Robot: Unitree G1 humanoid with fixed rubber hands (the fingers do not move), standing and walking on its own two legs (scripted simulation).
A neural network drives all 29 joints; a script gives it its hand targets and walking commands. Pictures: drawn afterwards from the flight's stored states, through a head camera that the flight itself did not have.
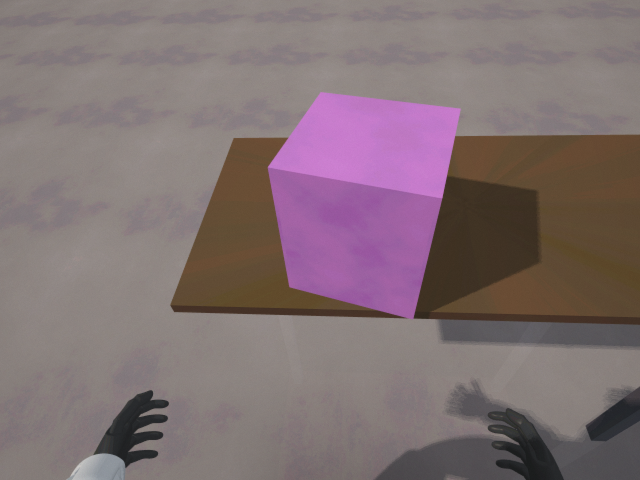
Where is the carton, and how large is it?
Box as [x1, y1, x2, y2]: [268, 92, 460, 318]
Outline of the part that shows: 321,92 268,166 289,286 412,318 442,197 460,109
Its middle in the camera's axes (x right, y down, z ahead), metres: +0.07 -0.06 +0.61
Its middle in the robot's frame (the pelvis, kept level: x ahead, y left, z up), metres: +0.51 -0.05 +0.06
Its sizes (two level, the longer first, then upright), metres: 0.210 0.200 0.250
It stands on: a table, 0.69 m high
